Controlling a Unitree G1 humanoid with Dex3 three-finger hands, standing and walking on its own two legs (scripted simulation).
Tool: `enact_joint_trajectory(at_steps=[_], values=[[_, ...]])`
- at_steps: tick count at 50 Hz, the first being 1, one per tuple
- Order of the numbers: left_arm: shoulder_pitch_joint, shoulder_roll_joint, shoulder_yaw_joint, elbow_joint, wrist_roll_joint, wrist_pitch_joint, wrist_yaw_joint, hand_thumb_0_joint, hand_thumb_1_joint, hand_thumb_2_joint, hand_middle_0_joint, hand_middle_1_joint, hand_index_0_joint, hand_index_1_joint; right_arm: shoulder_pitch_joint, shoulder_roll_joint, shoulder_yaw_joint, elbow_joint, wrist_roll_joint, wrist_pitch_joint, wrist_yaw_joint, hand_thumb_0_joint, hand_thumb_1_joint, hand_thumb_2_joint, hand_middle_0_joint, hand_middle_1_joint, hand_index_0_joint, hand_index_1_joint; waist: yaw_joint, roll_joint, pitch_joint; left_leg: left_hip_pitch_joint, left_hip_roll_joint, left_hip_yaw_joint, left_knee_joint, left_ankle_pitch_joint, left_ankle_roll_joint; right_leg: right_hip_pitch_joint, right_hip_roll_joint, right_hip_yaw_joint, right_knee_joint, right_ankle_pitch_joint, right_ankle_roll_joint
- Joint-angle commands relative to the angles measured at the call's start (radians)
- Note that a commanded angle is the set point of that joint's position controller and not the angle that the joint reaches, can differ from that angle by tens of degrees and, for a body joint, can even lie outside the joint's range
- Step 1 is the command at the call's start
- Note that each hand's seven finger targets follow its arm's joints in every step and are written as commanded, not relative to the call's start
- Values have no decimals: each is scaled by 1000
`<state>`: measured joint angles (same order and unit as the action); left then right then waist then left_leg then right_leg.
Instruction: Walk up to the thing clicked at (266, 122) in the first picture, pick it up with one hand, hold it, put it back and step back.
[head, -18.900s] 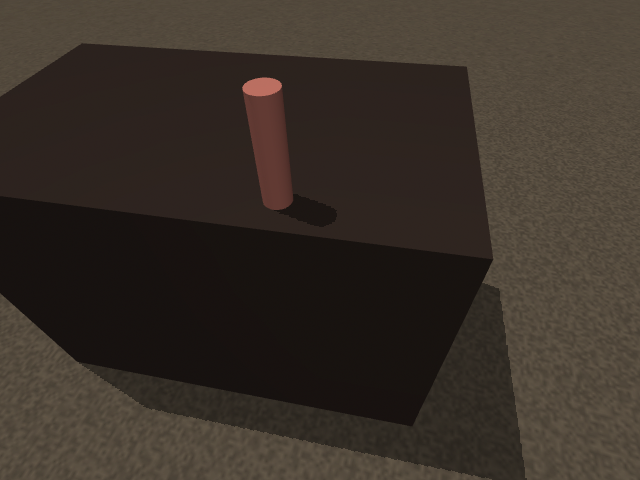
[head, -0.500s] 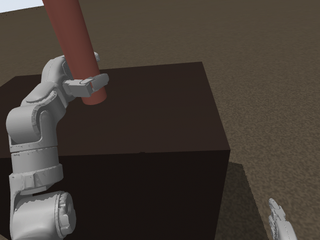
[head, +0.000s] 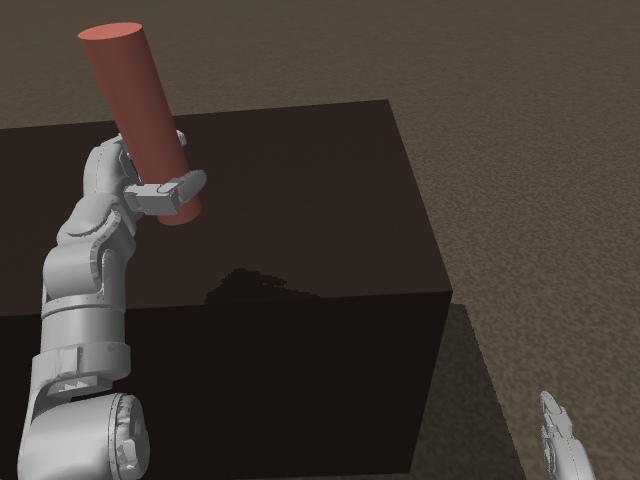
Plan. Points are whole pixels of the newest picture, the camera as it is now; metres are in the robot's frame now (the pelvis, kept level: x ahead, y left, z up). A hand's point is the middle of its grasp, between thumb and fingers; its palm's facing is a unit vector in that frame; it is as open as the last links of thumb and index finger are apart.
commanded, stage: crouch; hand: left
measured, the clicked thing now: (150, 136) +0.40 +0.19 +0.29
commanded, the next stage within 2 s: lower in 0.38 s
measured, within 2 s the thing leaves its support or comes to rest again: neither
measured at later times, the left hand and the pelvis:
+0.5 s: hand (180, 185) +0.43 +0.19 +0.21, palm faces +0.15 -0.99 +0.01, open 8.2 cm; pelvis +0.02 +0.00 +0.00, yaw +0 degrees
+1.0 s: hand (191, 216) +0.44 +0.20 +0.15, palm faces +0.16 -0.99 +0.02, open 8.2 cm; pelvis +0.02 +0.00 +0.01, yaw +0 degrees
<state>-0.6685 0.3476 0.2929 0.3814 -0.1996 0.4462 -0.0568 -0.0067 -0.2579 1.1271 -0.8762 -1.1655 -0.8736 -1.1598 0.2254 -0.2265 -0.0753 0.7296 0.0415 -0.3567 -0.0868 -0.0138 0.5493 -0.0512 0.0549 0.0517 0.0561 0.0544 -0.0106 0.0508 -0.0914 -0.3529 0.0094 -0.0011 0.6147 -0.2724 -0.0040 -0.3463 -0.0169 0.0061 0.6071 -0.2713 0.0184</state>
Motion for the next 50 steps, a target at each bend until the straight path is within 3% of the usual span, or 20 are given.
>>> enact_joint_trajectory(at_steps=[1,8,9,12,14,17,20,21,29,32,34,36,38,41,42,43,44,46,49,50], values=[[-510,218,43,-225,-16,-121,-9,0,236,1222,-1297,-1399,-1335,-1380,-69,-103,-32,-167,-1,-63,7,0,561,-46,50,50,50,50,-8,-18,-257,162,-11,0,-104,126,13,28,29,-48,-105,137,-17],[-539,268,69,-257,-2,-188,-8,0,259,1256,-1297,-1416,-1332,-1401,-79,-123,-48,-195,-2,-56,13,0,563,-46,50,50,50,50,-8,0,-284,173,-24,19,-86,192,19,58,18,-32,-111,202,-12],[-532,257,70,-221,-4,-198,-7,0,269,1262,-1299,-1424,-1335,-1407,-83,-120,-38,-220,-4,-57,13,0,561,-47,50,50,50,50,-20,-36,-294,181,-19,14,-86,193,22,69,19,-33,-110,204,-10],[-519,231,54,-190,-7,-228,-8,0,318,1309,-1321,-1452,-1354,-1439,-104,-99,-22,-196,-1,-53,14,0,559,-48,50,50,50,50,-9,-26,-240,158,-17,6,-104,155,20,49,21,-38,-116,166,-14],[-544,239,44,-207,0,-247,-6,0,329,1321,-1337,-1461,-1367,-1452,-122,-103,-24,-192,-3,-50,11,0,561,-48,50,50,50,50,-10,12,-286,182,-20,9,-105,156,17,53,18,-36,-117,165,-17],[-486,239,51,-123,3,-257,-7,0,284,1317,-1331,-1462,-1360,-1453,-93,-119,-33,-165,-7,-40,11,0,556,-49,50,50,50,50,-18,-20,-244,161,-15,7,-106,159,19,54,22,-38,-120,169,-17],[-523,247,50,-163,5,-277,-4,0,278,1292,-1319,-1443,-1351,-1431,-97,-102,-18,-201,-5,-36,14,0,554,-49,50,50,50,50,-3,17,-293,195,-10,2,-111,191,11,68,26,-47,-117,188,-22],[-501,263,77,-131,3,-280,0,0,261,1286,-1316,-1441,-1349,-1430,-73,-116,-31,-212,-7,-31,12,0,551,-49,50,50,50,50,-12,-9,-319,203,-9,5,-106,215,14,87,26,-45,-117,212,-19],[-386,192,43,-49,3,-318,-6,0,263,1287,-1316,-1442,-1340,-1439,-86,-113,-34,-168,-6,-10,18,0,551,-49,49,50,49,50,-17,-52,-203,152,-11,11,-123,188,20,56,28,-40,-137,196,-17],[-428,202,38,-106,8,-356,-10,0,270,1285,-1323,-1444,-1349,-1439,-107,-90,-11,-195,-7,2,22,0,555,-47,49,50,49,50,-10,-9,-274,194,-8,10,-116,234,16,62,28,-42,-124,231,-20],[-407,238,80,-67,1,-372,-4,0,247,1290,-1320,-1453,-1346,-1448,-96,-139,-44,-216,-8,14,15,0,551,-49,49,50,50,50,-27,-53,-291,198,-7,11,-107,248,21,85,26,-39,-125,253,-14],[-451,216,48,-134,4,-405,-2,0,259,1276,-1302,-1429,-1328,-1424,-101,-104,-23,-188,-9,22,22,0,554,-48,49,50,50,50,-12,20,-309,203,-8,9,-111,249,13,80,25,-39,-119,249,-22],[-438,236,59,-106,9,-425,3,0,260,1275,-1290,-1419,-1313,-1416,-86,-126,-39,-202,-10,32,12,0,551,-49,49,50,50,50,-34,-5,-331,233,-6,9,-101,265,16,79,24,-37,-123,264,-17],[-425,255,78,-108,9,-468,3,0,255,1271,-1284,-1417,-1309,-1413,-95,-120,-34,-199,-13,47,10,0,547,-50,50,50,50,50,-23,3,-338,213,-6,8,-95,280,16,98,23,-34,-114,284,-17],[-431,229,49,-115,11,-477,0,0,255,1261,-1292,-1410,-1313,-1408,-109,-92,-18,-186,-11,54,10,0,543,-52,50,50,50,50,-22,23,-316,209,-9,10,-92,281,17,89,21,-33,-113,287,-16],[-426,242,72,-97,5,-489,-2,0,247,1264,-1280,-1407,-1301,-1406,-86,-117,-32,-206,-15,59,8,0,544,-52,50,50,50,50,-34,1,-340,218,-6,12,-88,283,19,94,21,-31,-114,290,-15],[-406,213,45,-84,7,-496,-5,0,262,1265,-1283,-1404,-1302,-1404,-113,-90,-10,-204,-13,64,10,0,546,-52,50,50,50,50,-26,-2,-310,200,-7,10,-94,271,18,95,21,-34,-115,282,-15],[-397,240,66,-56,6,-508,-8,0,258,1291,-1308,-1431,-1326,-1433,-90,-90,-11,-186,-12,78,8,0,545,-52,50,50,50,50,-31,6,-305,181,-11,17,-90,264,22,96,17,-27,-121,288,-12],[-353,204,38,13,3,-515,-18,0,247,1284,-1306,-1425,-1325,-1427,-101,-98,-16,-193,-10,91,10,0,549,-50,50,50,50,50,-43,-3,-238,161,-10,21,-98,231,24,64,17,-27,-126,261,-14],[-377,205,28,-18,8,-526,-22,0,248,1286,-1295,-1422,-1317,-1422,-90,-89,-9,-195,-11,97,11,0,551,-49,50,50,50,50,-42,7,-269,172,-8,18,-98,237,23,64,17,-28,-124,262,-16]])
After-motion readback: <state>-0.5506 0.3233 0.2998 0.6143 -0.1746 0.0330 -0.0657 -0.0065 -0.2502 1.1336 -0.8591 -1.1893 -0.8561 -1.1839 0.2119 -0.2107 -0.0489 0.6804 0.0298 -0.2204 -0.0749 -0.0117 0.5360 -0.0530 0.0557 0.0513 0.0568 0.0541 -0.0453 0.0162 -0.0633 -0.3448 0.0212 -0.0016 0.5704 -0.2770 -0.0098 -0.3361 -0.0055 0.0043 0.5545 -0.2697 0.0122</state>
